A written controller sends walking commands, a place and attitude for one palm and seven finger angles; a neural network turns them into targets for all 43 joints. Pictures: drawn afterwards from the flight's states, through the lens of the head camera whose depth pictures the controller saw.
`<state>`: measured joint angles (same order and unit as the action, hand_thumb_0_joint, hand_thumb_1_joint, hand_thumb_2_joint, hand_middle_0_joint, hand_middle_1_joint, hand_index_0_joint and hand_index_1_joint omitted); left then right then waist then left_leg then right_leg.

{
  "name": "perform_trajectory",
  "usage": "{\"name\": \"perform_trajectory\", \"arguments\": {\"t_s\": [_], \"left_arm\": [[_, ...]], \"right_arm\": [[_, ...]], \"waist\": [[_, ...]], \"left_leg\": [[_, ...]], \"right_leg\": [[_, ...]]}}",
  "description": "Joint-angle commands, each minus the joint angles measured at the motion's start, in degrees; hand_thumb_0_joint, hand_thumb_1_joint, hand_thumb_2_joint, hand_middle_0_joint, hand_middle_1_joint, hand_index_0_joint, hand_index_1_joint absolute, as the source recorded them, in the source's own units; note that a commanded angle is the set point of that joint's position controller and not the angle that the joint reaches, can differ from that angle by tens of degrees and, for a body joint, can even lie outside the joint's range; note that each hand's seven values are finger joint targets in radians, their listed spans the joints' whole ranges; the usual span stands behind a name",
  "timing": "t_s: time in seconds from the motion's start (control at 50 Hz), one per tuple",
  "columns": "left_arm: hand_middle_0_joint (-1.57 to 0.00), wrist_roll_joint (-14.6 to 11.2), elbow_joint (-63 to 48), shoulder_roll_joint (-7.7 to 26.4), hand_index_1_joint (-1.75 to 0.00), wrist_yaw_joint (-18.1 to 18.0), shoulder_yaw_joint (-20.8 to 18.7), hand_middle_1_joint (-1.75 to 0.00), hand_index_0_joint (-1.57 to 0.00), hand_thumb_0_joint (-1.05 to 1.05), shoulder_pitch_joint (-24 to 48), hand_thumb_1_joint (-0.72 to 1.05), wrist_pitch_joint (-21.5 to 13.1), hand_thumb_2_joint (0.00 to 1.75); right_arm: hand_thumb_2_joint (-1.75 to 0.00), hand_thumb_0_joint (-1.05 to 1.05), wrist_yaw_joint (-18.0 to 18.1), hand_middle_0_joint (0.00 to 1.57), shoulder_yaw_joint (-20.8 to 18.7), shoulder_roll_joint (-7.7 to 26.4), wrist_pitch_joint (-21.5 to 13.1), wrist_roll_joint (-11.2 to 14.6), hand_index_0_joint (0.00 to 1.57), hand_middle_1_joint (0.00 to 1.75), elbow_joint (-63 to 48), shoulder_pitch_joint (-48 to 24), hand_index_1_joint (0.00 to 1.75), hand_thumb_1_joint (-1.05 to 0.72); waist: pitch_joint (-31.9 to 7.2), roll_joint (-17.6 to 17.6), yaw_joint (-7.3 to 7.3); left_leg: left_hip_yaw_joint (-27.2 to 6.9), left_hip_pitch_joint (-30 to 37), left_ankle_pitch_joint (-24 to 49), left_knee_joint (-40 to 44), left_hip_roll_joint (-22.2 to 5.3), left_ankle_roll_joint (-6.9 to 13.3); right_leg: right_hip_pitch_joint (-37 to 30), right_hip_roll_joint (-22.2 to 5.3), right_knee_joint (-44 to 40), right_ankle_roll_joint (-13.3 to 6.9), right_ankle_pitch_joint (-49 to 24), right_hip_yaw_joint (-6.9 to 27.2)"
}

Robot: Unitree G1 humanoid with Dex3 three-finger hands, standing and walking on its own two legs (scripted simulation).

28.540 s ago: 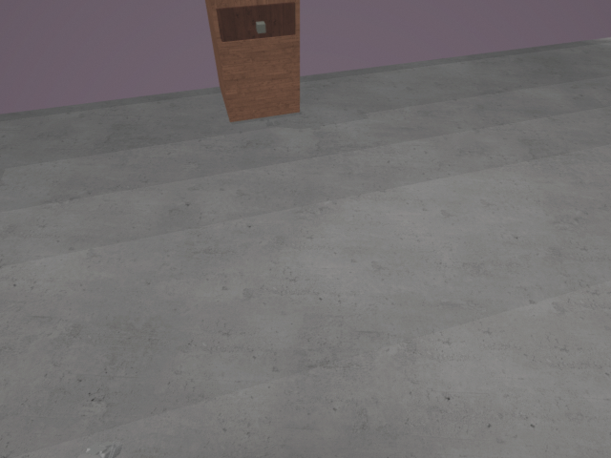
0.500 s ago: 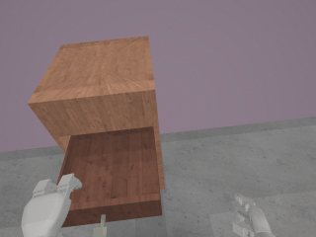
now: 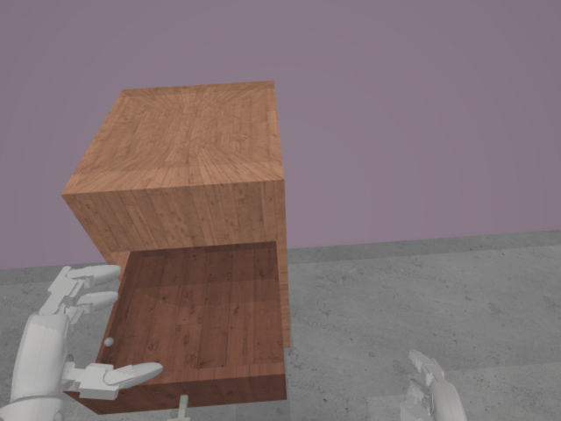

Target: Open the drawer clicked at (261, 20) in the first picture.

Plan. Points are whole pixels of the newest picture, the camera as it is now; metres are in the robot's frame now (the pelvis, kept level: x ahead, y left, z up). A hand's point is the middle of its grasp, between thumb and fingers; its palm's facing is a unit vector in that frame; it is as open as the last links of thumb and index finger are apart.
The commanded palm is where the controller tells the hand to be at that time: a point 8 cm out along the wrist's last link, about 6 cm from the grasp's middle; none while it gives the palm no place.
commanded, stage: draw the hand back to the body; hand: left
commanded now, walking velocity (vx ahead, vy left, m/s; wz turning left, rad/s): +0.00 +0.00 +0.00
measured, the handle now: (181, 420) +0.18 +0.22 -0.23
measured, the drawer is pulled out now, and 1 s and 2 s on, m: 0.30 0.30 0.30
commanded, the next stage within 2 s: step back with the hand held close in 0.66 s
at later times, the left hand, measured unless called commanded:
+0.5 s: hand (81, 307) +0.19 +0.22 +0.17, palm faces +0.38 -0.83 -0.41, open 8.3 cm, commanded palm +0.13 +0.27 +0.18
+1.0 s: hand (82, 316) +0.18 +0.23 +0.16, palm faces +0.30 -0.82 -0.49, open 7.4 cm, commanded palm +0.12 +0.27 +0.18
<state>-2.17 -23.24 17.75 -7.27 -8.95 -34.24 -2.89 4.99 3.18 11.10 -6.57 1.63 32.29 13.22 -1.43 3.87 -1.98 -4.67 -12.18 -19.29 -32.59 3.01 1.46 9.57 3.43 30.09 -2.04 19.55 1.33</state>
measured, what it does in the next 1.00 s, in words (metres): stands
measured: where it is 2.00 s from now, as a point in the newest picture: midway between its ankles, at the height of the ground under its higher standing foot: outside the picture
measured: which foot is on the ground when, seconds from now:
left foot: down 0.00-1.00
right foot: down 0.00-1.00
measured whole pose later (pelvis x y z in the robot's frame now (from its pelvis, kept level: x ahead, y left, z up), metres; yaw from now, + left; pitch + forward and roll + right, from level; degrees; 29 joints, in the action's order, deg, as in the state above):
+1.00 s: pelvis -0.01 -0.01 +0.01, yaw -1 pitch +2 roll -1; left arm -2.5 -29.6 20.5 -6.1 -19.4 -35.3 -10.1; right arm 3.1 -1.0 13.6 -1.1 1.5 33.4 8.3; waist 1.0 3.3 -0.2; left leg -4.4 -14.0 -14.4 -26.6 1.3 0.8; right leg 10.7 4.6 22.0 -2.4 13.2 1.8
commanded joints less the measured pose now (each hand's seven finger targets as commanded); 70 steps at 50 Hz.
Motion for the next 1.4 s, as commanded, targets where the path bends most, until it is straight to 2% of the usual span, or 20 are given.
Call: {"name": "perform_trajectory", "arguments": {"t_s": [0.0, 0.08, 0.24, 0.28, 0.34, 0.38, 0.44, 0.52, 0.54, 0.58, 0.64, 0.74, 0.76, 0.78, 0.82, 0.84, 0.92, 1.06, 1.24, 1.38], "left_arm": [[-0.25, -0.7, -14.5, 8.0, -0.80, -0.2, -7.1, -0.80, -0.25, 0.00, 0.5, 0.13, -4.2, 0.57], [-0.25, -1.4, -14.5, 8.6, -0.70, -0.3, -8.7, -0.70, -0.25, 0.00, 0.3, 0.27, -3.9, 0.63], [-0.22, -1.8, -17.7, 11.3, -0.52, -0.4, -12.8, -0.52, -0.22, 0.00, 4.4, 0.55, -4.9, 0.75], [-0.22, -2.4, -15.6, 10.1, -0.48, -0.2, -12.8, -0.48, -0.22, 0.00, 3.9, 0.62, -4.8, 0.78], [-0.21, -2.4, -17.5, 12.3, -0.41, -0.2, -14.9, -0.41, -0.21, 0.00, 7.2, 0.73, -5.4, 0.82], [-0.21, -2.7, -14.5, 9.2, -0.37, 0.3, -12.8, -0.37, -0.21, 0.00, 4.2, 0.80, -5.3, 0.86], [-0.20, -2.6, -14.4, 9.8, -0.30, 0.6, -13.0, -0.30, -0.20, 0.00, 5.2, 0.90, -5.3, 0.90], [-0.20, -2.7, -15.6, 11.5, -0.30, 0.5, -14.5, -0.30, -0.20, 0.00, 5.6, 0.90, -5.6, 0.90], [-0.20, -2.5, -17.1, 11.7, -0.30, 0.5, -14.1, -0.30, -0.20, 0.00, 6.5, 0.90, -5.7, 0.90], [-0.20, -2.7, -16.3, 11.0, -0.30, 0.3, -13.9, -0.30, -0.20, 0.00, 5.3, 0.90, -5.6, 0.90], [-0.20, -2.4, -17.4, 11.8, -0.30, 0.2, -14.3, -0.30, -0.20, 0.00, 7.0, 0.90, -5.6, 0.90], [-0.20, -2.4, -16.1, 11.2, -0.30, 0.1, -14.0, -0.30, -0.20, 0.00, 6.3, 0.90, -5.8, 0.90], [-0.20, -1.6, -22.7, 20.7, -0.30, -0.9, -24.2, -0.30, -0.20, 0.00, 14.7, 0.90, -8.7, 0.90], [-0.20, -1.2, -14.8, 15.0, -0.30, -0.4, -20.6, -0.30, -0.20, 0.00, 8.8, 0.90, -9.3, 0.90], [-0.20, -0.7, -12.5, 10.1, -0.30, 0.4, -16.0, -0.30, -0.20, 0.00, 2.2, 0.90, -9.6, 0.90], [-0.20, -0.6, -14.8, 10.0, -0.30, 0.6, -15.6, -0.30, -0.20, 0.00, 2.3, 0.90, -10.4, 0.90], [-0.20, -0.7, -17.6, 12.0, -0.30, -0.1, -17.6, -0.30, -0.20, 0.00, -2.5, 0.90, -10.8, 0.90], [-0.20, -1.1, -22.9, 15.2, -0.30, -1.3, -20.1, -0.30, -0.20, 0.00, -4.2, 0.90, -10.8, 0.90], [-0.20, -0.9, -23.3, 14.3, -0.30, -1.9, -20.0, -0.30, -0.20, 0.00, -5.7, 0.90, -10.6, 0.90], [-0.20, -0.2, -25.8, 13.6, -0.30, -2.5, -20.0, -0.30, -0.20, 0.00, -4.2, 0.90, -11.1, 0.90]], "right_arm": [[-0.90, 0.00, 0.1, 0.20, -3.2, 6.0, -3.7, -0.5, 0.20, 0.30, -8.7, -8.5, 0.30, -0.90], [-0.90, 0.00, 0.2, 0.20, -3.6, 5.6, -3.4, -0.3, 0.20, 0.30, -8.2, -9.5, 0.30, -0.90], [-0.90, 0.00, 0.2, 0.20, -3.6, 5.8, -3.2, -0.1, 0.20, 0.30, -7.5, -10.6, 0.30, -0.90], [-0.90, 0.00, 0.2, 0.20, -3.7, 5.5, -2.9, -0.1, 0.20, 0.30, -7.3, -10.8, 0.30, -0.90], [-0.90, 0.00, 0.2, 0.20, -3.7, 6.0, -2.9, -0.1, 0.20, 0.30, -7.3, -11.4, 0.30, -0.90], [-0.90, 0.00, -0.1, 0.20, -3.8, 5.6, -2.7, -0.1, 0.20, 0.30, -7.0, -10.9, 0.30, -0.90], [-0.90, 0.00, -0.2, 0.20, -3.9, 6.0, -2.2, -0.2, 0.20, 0.30, -7.3, -11.6, 0.30, -0.90], [-0.90, 0.00, 0.0, 0.20, -4.0, 5.9, -2.1, -0.4, 0.20, 0.30, -7.6, -11.7, 0.30, -0.90], [-0.90, 0.00, 0.1, 0.20, -3.9, 6.1, -2.2, -0.3, 0.20, 0.30, -7.5, -11.9, 0.30, -0.90], [-0.90, 0.00, 0.2, 0.20, -3.8, 5.6, -2.4, -0.3, 0.20, 0.30, -7.3, -11.8, 0.30, -0.90], [-0.90, 0.00, 0.2, 0.20, -3.7, 5.9, -2.7, -0.5, 0.20, 0.30, -7.1, -12.0, 0.30, -0.90], [-0.90, 0.00, 0.2, 0.20, -4.0, 6.0, -2.8, -0.3, 0.20, 0.30, -7.0, -12.3, 0.30, -0.90], [-0.90, 0.00, -0.1, 0.20, -4.7, 8.2, -1.7, -0.5, 0.20, 0.30, -8.6, -10.2, 0.30, -0.90], [-0.90, 0.00, -0.5, 0.20, -4.9, 7.2, -0.7, -1.0, 0.20, 0.30, -6.7, -10.1, 0.30, -0.90], [-0.90, 0.00, -1.4, 0.20, -5.5, 7.8, 0.8, -0.8, 0.20, 0.30, -7.4, -10.7, 0.30, -0.90], [-0.90, 0.00, -1.6, 0.20, -5.7, 8.0, 1.1, -0.8, 0.20, 0.30, -8.1, -11.1, 0.30, -0.90], [-0.90, 0.00, -1.6, 0.20, -6.6, 8.0, 2.8, -0.4, 0.20, 0.30, -8.4, -11.7, 0.30, -0.90], [-0.90, 0.00, -0.7, 0.20, -7.0, 7.7, 3.9, -0.1, 0.20, 0.30, -10.0, -11.4, 0.30, -0.90], [-0.90, 0.00, -0.7, 0.20, -7.2, 8.5, 3.3, -0.5, 0.20, 0.30, -10.1, -10.8, 0.30, -0.90], [-0.90, 0.00, -0.3, 0.20, -6.7, 8.6, 1.3, -1.1, 0.20, 0.30, -10.8, -9.4, 0.30, -0.90]], "waist": [[-5.9, -0.2, -0.66], [-4.7, -3.7, -0.51], [-4.7, 0.4, -0.97], [-2.8, -2.7, -0.65], [-2.6, -0.1, -0.93], [-2.2, -0.9, -0.60], [-1.9, -1.7, -0.86], [-4.0, -3.1, -1.02], [-3.6, 0.3, -0.91], [-3.4, -1.4, -0.78], [-3.1, 0.9, -0.96], [-2.0, -1.5, -1.00], [3.8, -2.0, 0.78], [3.9, -6.3, 1.25], [0.8, -7.1, 1.60], [-0.5, -4.6, 1.58], [-7.9, -3.5, 1.55], [-10.6, -0.3, 1.94], [-8.0, 1.4, 2.25], [-6.5, 2.5, 2.49]], "left_leg": [[1.8, 5.7, 22.7, 5.4, -4.0, -0.1], [1.9, 5.4, 22.6, 6.2, -4.2, -0.1], [2.7, 6.6, 23.4, 6.7, -3.8, -0.2], [2.6, 6.2, 21.5, 7.2, -4.1, 0.0], [3.1, 6.7, 19.9, 7.4, -3.7, 0.0], [2.8, 6.8, 19.5, 7.8, -4.1, 0.0], [3.0, 6.2, 19.4, 8.0, -3.7, 0.1], [3.3, 7.2, 19.1, 7.9, -3.8, 0.4], [3.5, 7.1, 19.2, 7.9, -3.7, 0.2], [3.2, 7.2, 18.9, 8.0, -3.9, 0.2], [3.5, 7.3, 19.3, 8.0, -3.5, 0.1], [3.2, 7.4, 17.6, 8.8, -3.6, 0.2], [0.5, 3.0, 12.7, 6.9, -3.5, 1.1], [0.0, 2.4, 10.9, 5.5, -3.2, 1.1], [0.5, 3.1, 12.2, 4.2, -3.4, 1.3], [0.5, 2.8, 14.1, 5.2, -3.5, 1.2], [0.8, 3.4, 23.0, 6.3, -5.1, 1.3], [-0.9, 1.4, 31.0, 7.2, -7.1, 1.0], [-4.0, -9.3, 20.6, 9.9, -9.1, 1.9], [-6.8, -21.0, 3.7, 11.5, -10.5, 3.3]], "right_leg": [[0.0, -3.9, -5.5, 0.7, -20.5, -3.0], [-1.2, -4.0, -6.1, 1.0, -21.8, -2.7], [-2.1, -4.2, -7.6, 0.9, -23.7, -1.8], [-1.5, -4.1, -7.9, 1.3, -22.6, -2.0], [-1.0, -4.1, -9.5, 1.1, -21.2, -1.2], [-1.0, -4.1, -8.9, 1.2, -20.3, -1.6], [-1.4, -3.9, -9.7, 1.3, -20.5, -1.4], [-2.2, -4.2, -10.0, 1.6, -21.2, -0.9], [-2.0, -4.3, -10.4, 1.4, -21.1, -0.4], [-2.0, -4.3, -10.0, 1.5, -20.7, -0.9], [-1.7, -4.2, -11.0, 1.3, -20.9, -0.6], [-0.9, -3.9, -11.8, 1.4, -17.7, -0.7], [4.6, -6.4, -15.8, 1.2, -19.9, 7.2], [5.0, -7.5, -16.5, 1.0, -18.4, 6.9], [4.3, -8.4, -15.5, 1.3, -20.9, 6.9], [3.2, -8.3, -14.3, 1.2, -22.9, 5.8], [-1.4, -7.4, -10.2, 2.2, -27.9, 3.1], [-2.7, -5.8, -6.4, 2.5, -27.7, 0.8], [-3.5, -4.5, -3.1, 2.2, -19.3, 0.7], [-6.3, -3.6, 1.7, 2.1, -13.2, 2.0]]}}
